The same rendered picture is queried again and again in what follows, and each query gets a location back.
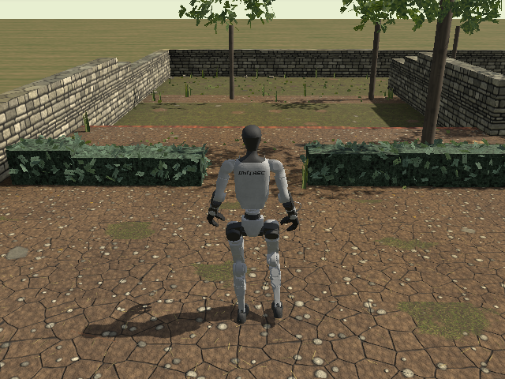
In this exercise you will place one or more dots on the left robot forearm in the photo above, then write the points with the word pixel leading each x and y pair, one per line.
pixel 214 206

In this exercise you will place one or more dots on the right robot forearm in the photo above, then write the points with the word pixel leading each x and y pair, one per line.
pixel 290 208

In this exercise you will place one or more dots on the right robot upper arm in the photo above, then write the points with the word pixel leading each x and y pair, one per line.
pixel 280 179

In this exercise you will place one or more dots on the right robot hand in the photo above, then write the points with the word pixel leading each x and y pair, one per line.
pixel 288 220

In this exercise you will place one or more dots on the robot left shin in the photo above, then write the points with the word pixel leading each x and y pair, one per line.
pixel 239 287

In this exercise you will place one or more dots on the left robot hand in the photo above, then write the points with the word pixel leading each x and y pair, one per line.
pixel 218 215

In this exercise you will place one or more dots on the robot right foot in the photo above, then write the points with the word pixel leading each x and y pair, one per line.
pixel 278 310

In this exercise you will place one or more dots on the left robot upper arm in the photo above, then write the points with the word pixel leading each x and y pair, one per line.
pixel 222 180

